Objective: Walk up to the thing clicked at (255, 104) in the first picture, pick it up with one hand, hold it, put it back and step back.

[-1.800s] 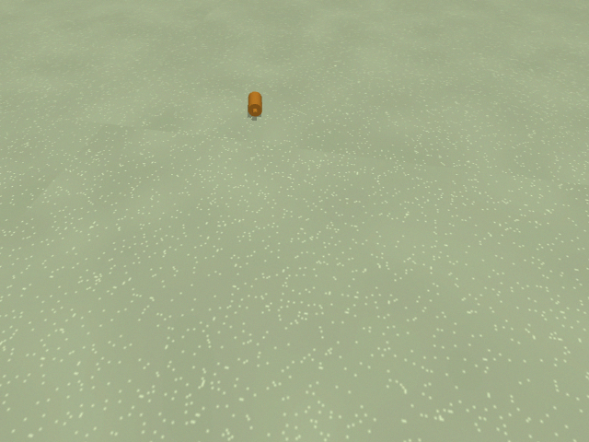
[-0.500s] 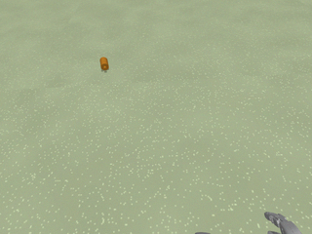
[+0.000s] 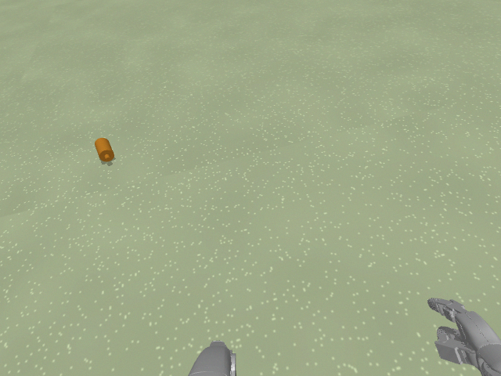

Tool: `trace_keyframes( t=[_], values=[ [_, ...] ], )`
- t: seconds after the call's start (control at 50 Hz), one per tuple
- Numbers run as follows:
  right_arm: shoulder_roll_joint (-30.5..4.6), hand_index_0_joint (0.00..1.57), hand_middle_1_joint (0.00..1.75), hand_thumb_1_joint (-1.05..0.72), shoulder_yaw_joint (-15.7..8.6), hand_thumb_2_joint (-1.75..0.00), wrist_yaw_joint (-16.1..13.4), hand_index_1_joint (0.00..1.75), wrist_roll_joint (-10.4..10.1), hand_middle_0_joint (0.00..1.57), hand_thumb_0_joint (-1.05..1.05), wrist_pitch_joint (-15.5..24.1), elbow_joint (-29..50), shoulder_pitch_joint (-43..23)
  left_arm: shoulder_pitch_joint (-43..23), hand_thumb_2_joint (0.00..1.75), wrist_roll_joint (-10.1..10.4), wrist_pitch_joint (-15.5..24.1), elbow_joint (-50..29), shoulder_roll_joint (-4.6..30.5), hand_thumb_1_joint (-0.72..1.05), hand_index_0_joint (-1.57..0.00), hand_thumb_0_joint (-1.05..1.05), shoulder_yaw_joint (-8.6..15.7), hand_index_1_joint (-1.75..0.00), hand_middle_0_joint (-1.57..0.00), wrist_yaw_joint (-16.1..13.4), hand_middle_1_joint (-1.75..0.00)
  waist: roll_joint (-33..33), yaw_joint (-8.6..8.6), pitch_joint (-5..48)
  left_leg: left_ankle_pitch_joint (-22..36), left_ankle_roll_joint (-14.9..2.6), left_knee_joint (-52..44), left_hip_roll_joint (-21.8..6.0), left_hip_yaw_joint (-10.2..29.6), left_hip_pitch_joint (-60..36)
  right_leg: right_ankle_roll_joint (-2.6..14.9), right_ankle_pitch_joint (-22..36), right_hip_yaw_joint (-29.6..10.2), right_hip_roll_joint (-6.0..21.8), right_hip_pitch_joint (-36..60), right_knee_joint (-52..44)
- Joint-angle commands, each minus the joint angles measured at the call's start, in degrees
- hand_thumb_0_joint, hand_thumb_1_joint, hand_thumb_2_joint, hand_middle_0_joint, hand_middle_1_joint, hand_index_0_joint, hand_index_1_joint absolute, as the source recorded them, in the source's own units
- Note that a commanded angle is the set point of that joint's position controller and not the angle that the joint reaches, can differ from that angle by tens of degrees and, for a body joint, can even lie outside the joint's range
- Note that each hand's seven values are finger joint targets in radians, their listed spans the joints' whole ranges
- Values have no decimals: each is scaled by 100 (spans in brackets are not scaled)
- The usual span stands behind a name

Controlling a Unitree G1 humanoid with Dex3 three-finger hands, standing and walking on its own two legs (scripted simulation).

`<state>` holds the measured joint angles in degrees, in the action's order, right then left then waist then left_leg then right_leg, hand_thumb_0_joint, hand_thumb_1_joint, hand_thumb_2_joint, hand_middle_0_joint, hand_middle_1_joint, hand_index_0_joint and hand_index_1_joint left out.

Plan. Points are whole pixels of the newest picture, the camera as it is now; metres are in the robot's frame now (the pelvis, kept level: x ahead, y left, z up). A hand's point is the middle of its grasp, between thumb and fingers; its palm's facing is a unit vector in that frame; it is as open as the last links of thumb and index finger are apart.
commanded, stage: walk up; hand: left
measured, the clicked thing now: (105, 151) +1.43 +1.04 -0.71
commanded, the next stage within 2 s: none
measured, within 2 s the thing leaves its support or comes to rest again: neither
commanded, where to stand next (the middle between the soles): +1.04 +1.26 m, yaw -59 degrees
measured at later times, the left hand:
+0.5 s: hand (104, 213) +0.49 +0.41 -0.10, palm faces -0.27 -0.76 -0.59, open 7.4 cm
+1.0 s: hand (79, 166) +0.70 +0.58 -0.14, palm faces -0.43 -0.70 -0.56, open 7.4 cm
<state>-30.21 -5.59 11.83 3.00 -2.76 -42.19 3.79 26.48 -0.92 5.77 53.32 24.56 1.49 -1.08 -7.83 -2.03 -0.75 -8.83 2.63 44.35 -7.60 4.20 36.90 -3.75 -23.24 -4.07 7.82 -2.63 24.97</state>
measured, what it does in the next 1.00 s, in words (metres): walks ahead, turning right: left foot, then right foot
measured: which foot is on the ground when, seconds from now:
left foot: up 0.00-0.02, down 0.04-0.46, up 0.48-0.78, down 0.80-1.00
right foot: down 0.00-0.06, up 0.08-0.44, down 0.46-0.80, up 0.82-1.00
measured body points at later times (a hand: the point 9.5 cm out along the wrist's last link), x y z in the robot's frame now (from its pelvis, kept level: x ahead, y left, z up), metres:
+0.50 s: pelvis +0.26 +0.14 -0.02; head +0.28 +0.11 +0.43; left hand +0.50 +0.45 -0.06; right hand +0.19 -0.18 -0.14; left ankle +0.18 +0.21 -0.68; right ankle +0.33 +0.02 -0.72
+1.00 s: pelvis +0.50 +0.32 -0.01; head +0.53 +0.29 +0.44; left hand +0.72 +0.62 -0.10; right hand +0.43 +0.00 -0.12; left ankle +0.55 +0.42 -0.72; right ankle +0.50 +0.20 -0.67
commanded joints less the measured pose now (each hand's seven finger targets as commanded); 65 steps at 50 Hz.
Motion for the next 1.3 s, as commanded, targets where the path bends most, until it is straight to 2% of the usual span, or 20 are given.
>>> trace_keyframes(
  t=[0.0, 0.04, 0.06, 0.16, 0.24, 0.34, 0.4, 0.42, 0.44, 0.48, 0.6, 0.7, 0.76, 0.8, 0.82, 0.96, 1.04, 1.06, 1.1, 1.28],
  values=[
    [-974, 20, 30, -90, -547, -90, -165, 30, -20, 20, 0, 173, 315, 943, -1337, 90, -59, 81, -767, 2195, 90, -20, 0, 656, -30, -20, -284, -30, 1325, 1296, 382, -300, -203, -565, 343, -477, -3336, 986, 1603, -32, 595, -2353, 969],
    [-1737, 20, 30, -90, -833, -90, -484, 30, 48, 20, 0, 309, -29, 2552, -913, 90, -65, 18, -901, 983, 90, -20, 0, 243, -30, -20, -332, -30, -1890, 1851, 1021, -2873, -292, -2133, -891, 1924, -5019, 708, -1444, 375, -718, -4433, 5160],
    [-2213, 20, 30, -90, -867, -90, -600, 30, -199, 20, 0, 362, 188, 1344, -366, 90, 61, 16, -838, 1127, 90, -20, 0, 201, -30, -20, -433, -30, -2121, 1008, 897, -3790, -476, -3772, -1433, 3968, -3974, 1020, -1024, -218, -937, -4683, 6011],
    [-871, 20, 30, -90, -524, -90, -666, 30, -42, 20, 0, 409, 538, 303, -140, 90, 244, -173, -35, 2012, 90, -20, 0, 555, -30, -20, -223, -30, -499, 401, 573, -2114, -742, -2718, -573, 842, -2662, 611, 660, 261, 103, -3522, 4206],
    [-819, 20, 30, -90, -474, -90, -664, 30, 30, 20, 0, 442, 517, 695, -1094, 90, 144, -220, -416, 1776, 90, -20, 0, 522, -30, -20, -128, -30, -29, 698, 11, -1456, -1244, -2924, -921, 561, -2712, 502, 419, 545, 201, -3630, 2987],
    [-774, 20, 30, -90, -464, -90, -617, 30, 94, 20, 0, 332, 714, 715, -1355, 90, 163, -249, -630, 1580, 90, -20, 0, 553, -30, -20, -80, -30, 340, 691, -78, -626, -785, -2719, -521, -413, -2461, 564, 1192, 1197, -154, -2707, 1933],
    [-787, 20, 30, -90, -460, -90, -677, 30, 55, 20, 0, 332, 979, 275, 228, 90, 186, -267, -241, 1708, 90, -20, 0, 732, -30, -20, -176, -30, 897, -308, 435, 2364, -114, -261, 2, -1344, -1100, 805, 1500, 1627, -625, 205, 837],
    [-622, 20, 30, -90, -388, -90, -719, 30, 71, 20, 0, 340, 1065, 346, 1189, 90, 146, -274, -45, 1981, 90, -20, 0, 898, -30, -20, -308, -30, 1511, -789, 994, 1840, 80, 1391, 295, -1351, -230, 999, 1194, 1028, -361, 1618, 552],
    [-291, 20, 30, -90, -258, -90, -753, 30, 114, 20, 0, 330, 1122, 608, 1323, 90, 96, -274, -125, 2284, 90, -20, 0, 1002, -30, -20, -461, -30, 2423, -726, 970, -2597, 274, 2768, 817, -973, 1571, 1601, 740, -1303, 1223, 2530, 321],
    [-1106, 20, 30, -90, -460, -90, -804, 30, 86, 20, 0, 150, 1078, 679, -213, 90, 266, -216, -867, 2508, 90, -20, 0, 891, -30, -20, -699, -30, 554, -74, 830, -2235, 440, 4515, 189, 893, 1682, 2732, -1194, -3881, 2632, 804, -769],
    [-776, 20, 30, -90, -363, -90, -465, 30, -2, 20, 0, -93, 541, 1131, -1229, 90, -74, 53, -833, 2155, 90, -20, 0, 770, -30, -20, -573, -30, 1117, 653, -28, -952, -84, 2315, -196, 246, -190, 1573, -302, -533, 758, -2320, -399],
    [-717, 20, 30, -90, -389, -90, -361, 30, -31, 20, 0, -52, 610, 712, -1136, 90, -149, 62, -692, 2475, 90, -20, 0, 915, -30, -20, -529, -30, 1587, 579, 24, -602, -189, 793, -42, -424, -1281, 1441, -375, -167, 481, -2991, -71],
    [-754, 20, 30, -90, -529, -90, -496, 30, 42, 20, 0, 35, 278, 1655, -1436, 90, -163, -52, -701, 2173, 90, -20, 0, 808, -30, -20, -513, -30, 1003, 1266, 347, -1146, -294, -355, 484, -820, -2812, 1090, 309, 303, 121, -3572, 1622],
    [-1585, 20, 30, -90, -673, -90, -675, 30, 188, 20, 0, 205, 267, 1977, -1285, 90, -65, -120, -832, 1042, 90, -20, 0, 465, -30, -20, -557, -30, -1829, 1393, 24, -1283, -701, -2578, -1133, 2135, -3281, 689, -1425, 845, -1257, -5348, 4620],
    [-1963, 20, 30, -90, -764, -90, -770, 30, 38, 20, 0, 235, 326, 1504, -1132, 90, -10, -65, -668, 1162, 90, -20, 0, 412, -30, -20, -699, -30, -1814, 1019, 285, -1399, -1240, -2848, -1537, 3191, -3157, 894, -1182, 76, -822, -5239, 5279],
    [-696, 20, 30, -90, -354, -90, -904, 30, 220, 20, 0, 196, 747, 590, -426, 90, 179, -68, -129, 1308, 90, -20, 0, 486, -30, -20, -499, -30, -819, 662, 438, 2576, -1813, -1067, -773, 275, -2774, 581, -199, 989, -348, -3435, 3097],
    [-478, 20, 30, -90, -275, -90, -828, 30, 96, 20, 0, 84, 1199, -37, 1328, 90, 3, -86, 70, 1748, 90, -20, 0, 786, -30, -20, -643, -30, 620, -541, 848, 1448, -889, 1152, 84, -804, -332, 812, 1630, 493, -384, 239, 689],
    [-150, 20, 30, -90, -171, -90, -813, 30, 67, 20, 0, 70, 1294, 359, 1441, 90, -129, -96, -70, 2216, 90, -20, 0, 947, -30, -20, -722, -30, 1818, -486, 946, -1840, -546, 2135, 610, -669, 1188, 1292, 1359, -1485, 872, 1179, 329],
    [-733, 20, 30, -90, -408, -90, -886, 30, 66, 20, 0, -149, 1087, 806, 349, 90, -13, -127, -735, 2301, 90, -20, 0, 865, -30, -20, -760, -30, 676, 19, 716, -2229, -272, 3564, 454, 370, 969, 2068, -1077, -3501, 2045, -367, -805],
    [-759, 20, 30, -90, -449, -90, -555, 30, 141, 20, 0, -219, 697, 1025, -780, 90, -191, -58, -1072, 2302, 90, -20, 0, 982, -30, -20, -543, -30, 1867, 395, 28, -1629, -265, 1982, 246, -201, -432, 1564, -1077, -879, 547, -2892, 13]
  ],
)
